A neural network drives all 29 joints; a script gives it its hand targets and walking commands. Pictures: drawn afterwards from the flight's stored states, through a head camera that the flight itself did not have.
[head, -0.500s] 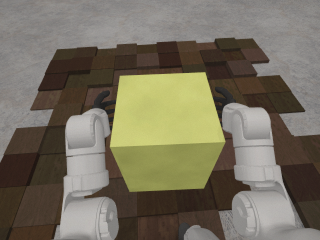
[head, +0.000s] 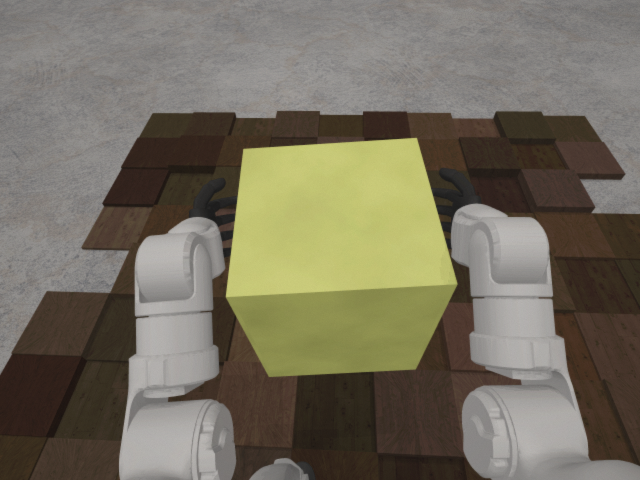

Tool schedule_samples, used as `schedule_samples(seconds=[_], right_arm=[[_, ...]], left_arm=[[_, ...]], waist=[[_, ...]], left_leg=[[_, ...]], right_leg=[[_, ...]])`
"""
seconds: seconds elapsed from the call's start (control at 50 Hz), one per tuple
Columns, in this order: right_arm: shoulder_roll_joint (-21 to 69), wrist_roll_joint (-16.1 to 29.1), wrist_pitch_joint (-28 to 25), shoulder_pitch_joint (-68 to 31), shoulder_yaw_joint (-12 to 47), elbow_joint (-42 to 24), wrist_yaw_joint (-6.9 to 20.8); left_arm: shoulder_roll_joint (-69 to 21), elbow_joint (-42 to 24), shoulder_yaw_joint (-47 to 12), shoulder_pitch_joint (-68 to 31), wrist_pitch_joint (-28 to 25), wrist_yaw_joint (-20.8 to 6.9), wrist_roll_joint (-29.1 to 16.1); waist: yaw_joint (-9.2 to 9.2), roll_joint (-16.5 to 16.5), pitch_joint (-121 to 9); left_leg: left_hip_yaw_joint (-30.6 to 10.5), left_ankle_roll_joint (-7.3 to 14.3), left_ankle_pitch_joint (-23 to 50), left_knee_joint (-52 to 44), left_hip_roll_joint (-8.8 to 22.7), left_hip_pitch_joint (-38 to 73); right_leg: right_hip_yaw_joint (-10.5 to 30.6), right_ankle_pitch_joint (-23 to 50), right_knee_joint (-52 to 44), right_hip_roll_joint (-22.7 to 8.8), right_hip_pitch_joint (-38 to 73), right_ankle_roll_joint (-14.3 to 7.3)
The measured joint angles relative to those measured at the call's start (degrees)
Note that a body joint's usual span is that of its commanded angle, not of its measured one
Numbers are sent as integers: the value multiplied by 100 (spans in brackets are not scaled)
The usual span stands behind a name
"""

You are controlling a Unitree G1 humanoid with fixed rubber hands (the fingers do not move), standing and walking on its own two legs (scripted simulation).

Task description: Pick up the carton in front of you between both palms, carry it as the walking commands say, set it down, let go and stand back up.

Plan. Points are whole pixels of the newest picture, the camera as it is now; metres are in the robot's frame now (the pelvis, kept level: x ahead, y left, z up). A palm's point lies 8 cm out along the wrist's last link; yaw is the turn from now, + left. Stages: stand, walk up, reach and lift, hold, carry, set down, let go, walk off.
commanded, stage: carry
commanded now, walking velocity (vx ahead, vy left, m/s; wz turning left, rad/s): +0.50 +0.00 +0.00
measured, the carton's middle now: (336, 267) +0.36 +0.02 +0.05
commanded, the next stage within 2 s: none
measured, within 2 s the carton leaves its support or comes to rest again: neither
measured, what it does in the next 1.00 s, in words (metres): walks ahead: right foot, then left foot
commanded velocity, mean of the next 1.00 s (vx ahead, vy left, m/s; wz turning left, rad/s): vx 0.50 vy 0.00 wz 0.00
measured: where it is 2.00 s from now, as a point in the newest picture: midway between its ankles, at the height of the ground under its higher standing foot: (352, 230)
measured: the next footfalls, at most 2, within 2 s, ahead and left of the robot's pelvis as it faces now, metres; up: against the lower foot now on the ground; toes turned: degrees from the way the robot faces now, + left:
right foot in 0.42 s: +0.39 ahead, -0.13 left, +0.01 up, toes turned -5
left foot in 0.90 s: +0.68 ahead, +0.05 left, -0.01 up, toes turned +6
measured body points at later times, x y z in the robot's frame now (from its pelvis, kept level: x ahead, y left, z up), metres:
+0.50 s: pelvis +0.27 -0.04 +0.01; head +0.30 -0.05 +0.46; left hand +0.66 +0.10 +0.17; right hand +0.66 -0.21 +0.16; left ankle +0.14 +0.09 -0.66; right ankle +0.35 -0.12 -0.71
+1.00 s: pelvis +0.57 -0.01 +0.00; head +0.59 +0.00 +0.45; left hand +0.95 +0.14 +0.11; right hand +0.95 -0.17 +0.12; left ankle +0.64 +0.05 -0.73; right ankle +0.44 -0.13 -0.64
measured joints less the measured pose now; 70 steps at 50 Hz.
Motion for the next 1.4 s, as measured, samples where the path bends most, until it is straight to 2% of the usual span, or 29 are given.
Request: schedule_samples(seconds=[0.06,0.08,0.12,0.24,0.34,0.4,0.42,0.44,0.46,0.52,0.56,0.72,0.78,0.84,0.88,0.9,0.92,0.96,0.98,1.02,1.08,1.16,1.3,1.36,1.38,1.4], right_arm=[[92,-156,-123,-101,57,502,2],[93,-158,-112,-45,75,575,3],[53,-92,-59,101,117,580,5],[-89,205,31,199,165,175,-63],[-108,280,47,4,159,32,-91],[-173,318,179,-182,215,0,-113],[-231,337,242,-281,228,1,-115],[-329,373,278,-404,238,30,-115],[-418,416,317,-506,192,50,-115],[-556,494,481,-756,37,187,-117],[-538,451,621,-922,-35,260,-118],[-335,189,871,-1208,-286,41,-118],[-270,82,862,-1161,-387,116,-90],[-255,-1,820,-1110,-457,370,-48],[-241,-68,730,-1133,-440,692,-10],[-220,-106,661,-1143,-414,854,6],[-180,-143,534,-1110,-390,972,23],[-104,-193,350,-978,-325,1182,39],[-67,-194,308,-819,-306,1193,44],[12,-163,275,-407,-273,1034,48],[128,-104,213,200,-220,560,48],[268,-40,-18,820,-134,-157,49],[413,18,-404,1324,91,-849,52],[291,37,-364,1220,225,-921,51],[167,80,-330,1102,261,-907,50],[36,146,-300,963,273,-868,44]], left_arm=[[191,475,57,-110,-34,-80,-44],[196,589,55,-113,-12,-83,-40],[160,692,23,-114,65,-83,14],[61,294,-25,-155,232,-82,147],[0,-123,105,-155,310,-82,205],[39,-239,159,-247,427,-83,176],[56,-221,167,-344,463,-82,168],[40,-181,172,-429,436,-80,172],[17,-101,150,-549,407,-73,192],[-23,57,120,-753,478,-35,219],[-13,-13,147,-752,606,-3,168],[-28,-245,400,-926,806,42,82],[-14,-36,374,-953,774,42,74],[15,311,297,-953,718,40,70],[84,564,269,-944,689,20,73],[142,689,250,-948,662,-10,81],[201,837,246,-970,580,-37,83],[224,1041,292,-886,463,-80,124],[188,1080,290,-782,442,-84,154],[61,1011,261,-506,436,-84,239],[-133,636,160,-46,398,-85,330],[-329,-47,25,509,189,-86,351],[-434,-971,-110,1223,-170,-87,252],[-360,-1043,-143,1130,-155,-87,205],[-356,-991,-157,1015,-181,-84,209],[-334,-899,-179,844,-197,-77,218]], waist=[[-236,-71,-2],[-307,-54,4],[-421,-24,50],[-674,2,252],[-747,-7,149],[-698,41,31],[-659,75,-5],[-593,282,17],[-531,407,65],[-329,331,171],[-235,282,231],[80,280,312],[165,257,204],[149,245,53],[40,239,-41],[-32,210,-102],[-137,39,-99],[-275,-42,-47],[-326,-38,-21],[-387,-24,61],[-438,31,255],[-456,49,455],[-443,-33,358],[-469,15,226],[-435,176,213],[-402,282,230]], left_leg=[[42,70,-574,386,-46,145],[25,57,-667,323,-52,272],[-2,8,-714,82,-55,561],[-61,-13,-951,-421,-36,1278],[-74,-169,-1447,-456,-34,1799],[-98,-331,-1954,-194,37,2101],[-124,-384,-2203,55,83,2149],[-193,-400,-2440,429,262,2117],[-308,-382,-2365,996,369,1947],[-613,-343,-2469,2760,138,1143],[-609,-315,-2320,3069,36,657],[-542,-343,-1219,2234,131,-717],[-515,-334,-409,1254,183,-725],[-315,-236,385,28,151,-299],[-44,-181,812,-641,88,253],[34,-132,640,-685,60,472],[125,-44,125,-383,-46,457],[182,206,-413,-106,-106,502],[187,307,-472,-142,-113,601],[185,230,-565,-373,-113,874],[170,177,-608,-822,-91,1325],[130,123,-770,-1191,-61,1823],[110,-109,-1627,-1112,-103,2675],[48,-244,-2290,-573,-90,2966],[13,-271,-2529,-25,50,2851],[-92,-264,-2431,785,162,2552]], right_leg=[[382,-96,2226,105,-888,139],[406,25,2672,118,-1184,152],[399,315,2965,57,-1703,204],[388,951,1811,-201,-2662,335],[354,1744,396,-256,-2659,339],[98,2007,-613,-140,-2141,197],[-9,2303,-878,-93,-1920,123],[-130,2490,-786,41,-1856,53],[-216,2332,-569,122,-1840,-1],[-195,1741,-350,111,-1667,-72],[-157,1661,-524,86,-1452,-35],[-160,1145,-966,185,-550,-62],[-147,806,-1036,244,-108,-7],[-152,390,-1059,273,405,101],[-137,-30,-622,247,607,192],[-103,-256,-71,205,516,223],[88,-363,724,130,231,254],[377,-233,2273,193,-521,268],[392,-21,2679,183,-851,273],[344,385,2868,70,-1424,332],[254,731,2319,-129,-2051,438],[193,1291,1279,-270,-2556,464],[4,2705,-442,-183,-2359,256],[-219,2899,-1207,-53,-1766,94],[-302,2706,-1092,-3,-1686,531],[-372,2513,-833,28,-1707,872]])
